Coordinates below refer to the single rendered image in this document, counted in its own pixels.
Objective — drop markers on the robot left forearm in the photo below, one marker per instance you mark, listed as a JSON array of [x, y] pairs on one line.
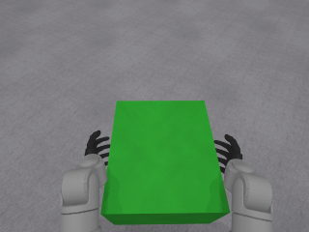
[[79, 204]]

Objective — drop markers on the carton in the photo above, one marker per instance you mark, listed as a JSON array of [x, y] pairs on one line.
[[163, 166]]

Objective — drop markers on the left robot hand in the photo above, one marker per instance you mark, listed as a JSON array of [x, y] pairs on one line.
[[94, 142]]

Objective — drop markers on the right robot hand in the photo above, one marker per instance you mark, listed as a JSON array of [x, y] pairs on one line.
[[233, 149]]

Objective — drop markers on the robot right forearm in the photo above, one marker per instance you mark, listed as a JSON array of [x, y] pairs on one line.
[[252, 198]]

